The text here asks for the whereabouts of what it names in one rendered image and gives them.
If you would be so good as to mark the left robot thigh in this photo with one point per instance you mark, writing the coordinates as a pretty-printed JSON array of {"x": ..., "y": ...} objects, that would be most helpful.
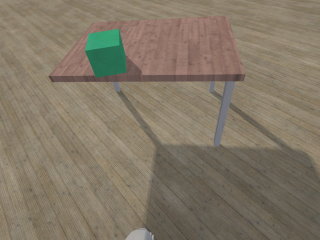
[{"x": 140, "y": 234}]

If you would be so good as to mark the table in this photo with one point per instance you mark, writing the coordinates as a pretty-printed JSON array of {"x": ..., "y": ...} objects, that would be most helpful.
[{"x": 190, "y": 49}]

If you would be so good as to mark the carton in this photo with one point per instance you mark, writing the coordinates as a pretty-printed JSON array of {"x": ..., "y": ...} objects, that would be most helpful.
[{"x": 106, "y": 53}]

